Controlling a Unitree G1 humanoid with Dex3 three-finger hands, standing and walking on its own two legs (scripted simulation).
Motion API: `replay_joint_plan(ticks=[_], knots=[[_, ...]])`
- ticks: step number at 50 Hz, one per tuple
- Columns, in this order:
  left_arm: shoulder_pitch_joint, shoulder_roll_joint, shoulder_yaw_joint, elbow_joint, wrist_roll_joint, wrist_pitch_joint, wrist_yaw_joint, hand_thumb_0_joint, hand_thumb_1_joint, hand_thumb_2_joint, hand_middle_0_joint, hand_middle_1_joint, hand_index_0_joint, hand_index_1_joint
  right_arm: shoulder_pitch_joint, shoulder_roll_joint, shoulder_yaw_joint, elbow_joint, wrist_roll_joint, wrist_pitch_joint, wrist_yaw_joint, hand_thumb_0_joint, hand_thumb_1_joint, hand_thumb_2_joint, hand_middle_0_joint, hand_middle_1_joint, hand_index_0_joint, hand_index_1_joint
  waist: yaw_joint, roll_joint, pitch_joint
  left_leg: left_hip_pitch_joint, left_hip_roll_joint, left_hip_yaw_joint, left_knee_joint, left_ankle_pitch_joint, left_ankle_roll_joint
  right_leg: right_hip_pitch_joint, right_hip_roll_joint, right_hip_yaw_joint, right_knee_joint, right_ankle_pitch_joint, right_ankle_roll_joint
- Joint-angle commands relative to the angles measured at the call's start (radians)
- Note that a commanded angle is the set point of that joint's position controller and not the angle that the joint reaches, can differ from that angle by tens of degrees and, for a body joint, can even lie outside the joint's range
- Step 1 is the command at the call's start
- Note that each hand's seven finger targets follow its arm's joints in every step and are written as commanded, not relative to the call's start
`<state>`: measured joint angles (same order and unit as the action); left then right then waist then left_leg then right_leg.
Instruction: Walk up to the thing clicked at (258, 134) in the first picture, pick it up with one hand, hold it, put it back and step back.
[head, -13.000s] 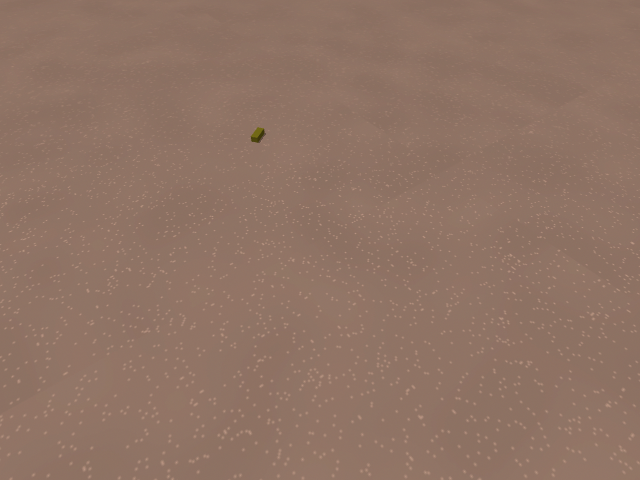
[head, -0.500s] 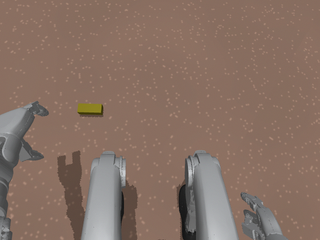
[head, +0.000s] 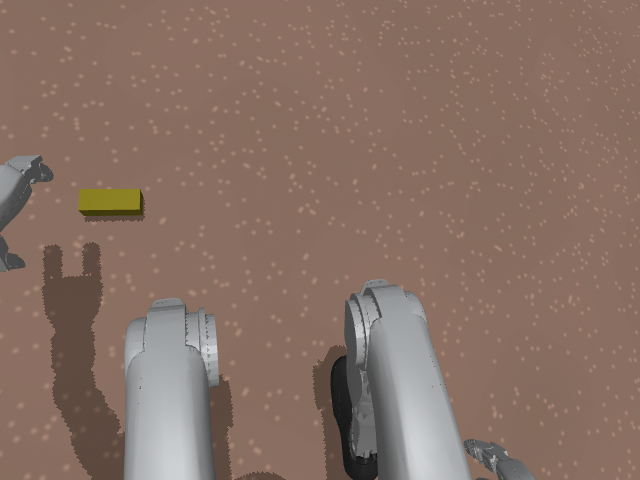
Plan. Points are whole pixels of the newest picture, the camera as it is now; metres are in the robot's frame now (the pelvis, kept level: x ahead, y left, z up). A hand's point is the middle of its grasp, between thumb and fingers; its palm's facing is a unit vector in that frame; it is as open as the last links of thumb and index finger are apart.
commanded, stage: rise first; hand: left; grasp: from above
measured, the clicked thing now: (112, 202) +0.52 +0.27 -0.34
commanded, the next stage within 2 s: approach in 0.64 s
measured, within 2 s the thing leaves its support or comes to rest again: neither
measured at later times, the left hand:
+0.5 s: hand (31, 214) +0.45 +0.33 -0.19, palm faces -0.44 -0.06 -0.90, open 12.3 cm
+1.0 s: hand (69, 193) +0.49 +0.30 -0.21, palm faces -0.44 -0.04 -0.90, open 13.3 cm
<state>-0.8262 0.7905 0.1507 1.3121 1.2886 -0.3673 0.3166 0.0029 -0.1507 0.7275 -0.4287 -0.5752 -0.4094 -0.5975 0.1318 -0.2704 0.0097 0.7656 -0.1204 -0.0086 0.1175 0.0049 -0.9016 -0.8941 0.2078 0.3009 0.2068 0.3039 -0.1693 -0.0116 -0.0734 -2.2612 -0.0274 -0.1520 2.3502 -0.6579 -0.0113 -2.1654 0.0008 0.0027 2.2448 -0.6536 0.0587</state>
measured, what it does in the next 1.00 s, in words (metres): stands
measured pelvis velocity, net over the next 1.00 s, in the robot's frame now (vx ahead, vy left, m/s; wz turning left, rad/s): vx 0.02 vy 0.00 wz -0.04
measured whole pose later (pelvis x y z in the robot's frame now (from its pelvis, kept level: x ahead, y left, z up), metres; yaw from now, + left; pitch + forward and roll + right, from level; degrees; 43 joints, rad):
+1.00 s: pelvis +0.02 +0.00 -0.03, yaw -3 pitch +33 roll -11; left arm -1.02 0.87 0.08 1.48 1.36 -0.35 0.42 0.00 -0.37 0.86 -0.19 -0.92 -0.20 -0.91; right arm 0.12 -0.27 0.09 0.75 -0.19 -0.01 0.15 0.00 -0.92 -0.89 0.21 0.30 0.21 0.30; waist -0.27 -0.05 -0.01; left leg -2.34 -0.03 -0.20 2.47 -0.71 -0.03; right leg -2.25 0.02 -0.02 2.34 -0.69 0.08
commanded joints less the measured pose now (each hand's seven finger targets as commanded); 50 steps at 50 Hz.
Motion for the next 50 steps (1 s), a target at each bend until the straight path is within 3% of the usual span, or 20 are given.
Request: replay_joint_plan(ticks=[1, 5, 7, 10, 12, 14, 18, 20, 25, 34, 36, 37, 38, 40, 44, 46, 50], knots=[[-0.321, 0.305, 0.036, -0.098, 0.011, 0.011, 0.050, 0.000, -0.154, 0.698, -0.403, -0.604, -0.396, -0.609, 0.163, -0.259, -0.084, -0.027, -0.006, -0.004, -0.010, 0.000, -0.902, -0.901, 0.200, 0.300, 0.200, 0.300, 0.000, 0.310, -0.625, 0.597, 0.006, 0.077, -0.313, 0.067, 0.020, 0.153, 0.008, -0.150, -0.178, 0.093, -0.085], [-0.336, 0.278, 0.007, -0.071, 0.036, 0.006, 0.048, 0.000, -0.178, 0.711, -0.373, -0.649, -0.372, -0.649, 0.163, -0.261, -0.076, -0.029, -0.020, 0.004, -0.001, 0.000, -0.905, -0.902, 0.200, 0.300, 0.200, 0.300, -0.024, 0.342, -0.607, 0.615, 0.009, 0.059, -0.299, 0.101, 0.014, 0.119, 0.005, -0.158, -0.148, 0.110, -0.079], [-0.341, 0.300, 0.018, -0.077, 0.046, -0.001, 0.051, 0.000, -0.176, 0.710, -0.381, -0.645, -0.379, -0.646, 0.164, -0.260, -0.075, -0.029, -0.021, 0.008, 0.000, 0.000, -0.906, -0.902, 0.200, 0.300, 0.200, 0.300, -0.018, 0.337, -0.629, 0.623, 0.007, 0.058, -0.288, 0.134, 0.013, 0.131, 0.008, -0.157, -0.140, 0.134, -0.081], [-0.327, 0.290, 0.015, -0.051, 0.059, -0.020, 0.053, 0.000, -0.166, 0.696, -0.395, -0.638, -0.393, -0.639, 0.170, -0.259, -0.065, -0.026, -0.035, 0.016, 0.007, 0.000, -0.909, -0.903, 0.200, 0.300, 0.200, 0.300, -0.038, 0.307, -0.612, 0.602, 0.004, 0.063, -0.251, 0.181, 0.019, 0.147, 0.011, -0.156, -0.133, 0.163, -0.076], [-0.340, 0.321, 0.038, -0.056, 0.069, -0.030, 0.060, 0.000, -0.194, 0.724, -0.385, -0.640, -0.376, -0.648, 0.179, -0.257, -0.060, -0.025, -0.042, 0.020, 0.011, 0.000, -0.909, -0.904, 0.200, 0.300, 0.200, 0.300, -0.039, 0.302, -0.619, 0.592, 0.002, 0.070, -0.232, 0.200, 0.024, 0.165, 0.016, -0.154, -0.131, 0.178, -0.077], [-0.343, 0.333, 0.048, -0.059, 0.060, -0.036, 0.069, 0.000, -0.180, 0.709, -0.386, -0.647, -0.383, -0.650, 0.170, -0.257, -0.057, -0.030, -0.046, 0.020, 0.013, 0.000, -0.910, -0.904, 0.200, 0.300, 0.200, 0.300, -0.031, 0.317, -0.629, 0.601, 0.004, 0.075, -0.225, 0.199, 0.023, 0.159, 0.017, -0.151, -0.128, 0.175, -0.077], [-0.371, 0.344, 0.061, -0.048, 0.070, -0.045, 0.107, 0.000, -0.230, 0.751, -0.350, -0.684, -0.344, -0.689, 0.173, -0.259, -0.050, -0.032, -0.060, 0.021, 0.015, 0.000, -0.908, -0.903, 0.200, 0.300, 0.200, 0.300, -0.051, 0.329, -0.633, 0.570, 0.004, 0.088, -0.207, 0.176, 0.030, 0.171, 0.025, -0.159, -0.125, 0.174, -0.076], [-0.365, 0.364, 0.077, -0.035, 0.075, -0.041, 0.126, 0.000, -0.233, 0.751, -0.342, -0.694, -0.338, -0.697, 0.179, -0.258, -0.048, -0.027, -0.062, 0.019, 0.015, 0.000, -0.908, -0.903, 0.200, 0.300, 0.200, 0.300, -0.047, 0.328, -0.634, 0.554, 0.004, 0.091, -0.204, 0.172, 0.031, 0.177, 0.025, -0.156, -0.119, 0.176, -0.077], [-0.382, 0.367, 0.070, -0.021, 0.070, -0.020, 0.151, 0.000, -0.267, 0.782, -0.320, -0.722, -0.314, -0.727, 0.175, -0.262, -0.046, -0.024, -0.066, 0.013, 0.013, 0.000, -0.908, -0.902, 0.200, 0.300, 0.200, 0.300, -0.052, 0.347, -0.638, 0.540, 0.005, 0.097, -0.195, 0.159, 0.035, 0.162, 0.029, -0.162, -0.110, 0.173, -0.074], [-0.361, 0.373, 0.057, 0.023, 0.049, 0.022, 0.132, 0.000, -0.307, 0.811, -0.282, -0.774, -0.279, -0.776, 0.189, -0.267, -0.030, -0.022, -0.070, 0.004, 0.015, 0.000, -0.910, -0.903, 0.200, 0.300, 0.200, 0.300, -0.064, 0.305, -0.613, 0.488, 0.002, 0.099, -0.165, 0.158, 0.042, 0.197, 0.030, -0.161, -0.115, 0.188, -0.075], [-0.367, 0.396, 0.072, 0.017, 0.040, 0.026, 0.128, 0.000, -0.306, 0.816, -0.282, -0.767, -0.278, -0.771, 0.186, -0.270, -0.029, -0.027, -0.066, 0.004, 0.015, 0.000, -0.907, -0.902, 0.200, 0.300, 0.200, 0.300, -0.062, 0.302, -0.633, 0.484, 0.002, 0.098, -0.161, 0.160, 0.043, 0.218, 0.034, -0.162, -0.119, 0.193, -0.076], [-0.357, 0.398, 0.072, 0.020, 0.040, 0.027, 0.124, 0.000, -0.386, 0.896, -0.261, -0.749, -0.219, -0.791, 0.191, -0.270, -0.026, -0.028, -0.067, 0.005, 0.016, 0.000, -0.911, -0.903, 0.199, 0.300, 0.199, 0.300, -0.063, 0.298, -0.632, 0.487, 0.003, 0.100, -0.154, 0.174, 0.043, 0.234, 0.031, -0.160, -0.119, 0.206, -0.074], [-0.359, 0.382, 0.068, 0.022, 0.031, 0.028, 0.122, 0.000, -0.364, 0.839, -0.181, -0.829, -0.197, -0.871, 0.195, -0.273, -0.024, -0.027, -0.067, 0.006, 0.018, 0.000, -0.908, -0.896, 0.200, 0.300, 0.200, 0.300, -0.068, 0.298, -0.624, 0.488, 0.003, 0.095, -0.159, 0.180, 0.041, 0.218, 0.030, -0.164, -0.111, 0.208, -0.073], [-0.398, 0.348, 0.033, 0.016, 0.027, 0.022, 0.114, 0.000, -0.378, 0.847, -0.154, -0.957, -0.182, -0.926, 0.193, -0.273, -0.022, -0.025, -0.069, 0.005, 0.021, 0.000, -0.909, -0.896, 0.200, 0.300, 0.200, 0.300, -0.093, 0.314, -0.601, 0.499, 0.006, 0.085, -0.158, 0.182, 0.039, 0.186, 0.032, -0.172, -0.104, 0.208, -0.075], [-0.501, 0.320, -0.017, -0.004, 0.043, 0.000, 0.114, 0.000, -0.399, 0.870, -0.147, -0.964, -0.171, -0.937, 0.208, -0.280, -0.017, -0.019, -0.070, 0.004, 0.019, 0.000, -0.909, -0.896, 0.200, 0.300, 0.200, 0.300, -0.134, 0.348, -0.601, 0.493, 0.011, 0.080, -0.143, 0.170, 0.035, 0.185, 0.037, -0.179, -0.107, 0.206, -0.075], [-0.529, 0.266, -0.056, 0.001, 0.047, -0.003, 0.125, 0.000, -0.420, 0.887, -0.130, -0.992, -0.156, -0.964, 0.220, -0.276, -0.012, -0.015, -0.073, 0.000, 0.019, 0.000, -0.910, -0.897, 0.200, 0.300, 0.200, 0.300, -0.158, 0.347, -0.604, 0.500, 0.013, 0.076, -0.139, 0.162, 0.035, 0.181, 0.043, -0.183, -0.113, 0.206, -0.075], [-0.605, 0.225, -0.092, 0.049, 0.061, 0.028, 0.170, 0.000, -0.451, 0.911, -0.100, -1.028, -0.128, -0.997, 0.218, -0.287, -0.006, -0.017, -0.069, -0.010, 0.012, 0.000, -0.911, -0.897, 0.200, 0.300, 0.200, 0.300, -0.182, 0.399, -0.585, 0.532, 0.019, 0.072, -0.159, 0.147, 0.025, 0.128, 0.044, -0.200, -0.106, 0.196, -0.076]])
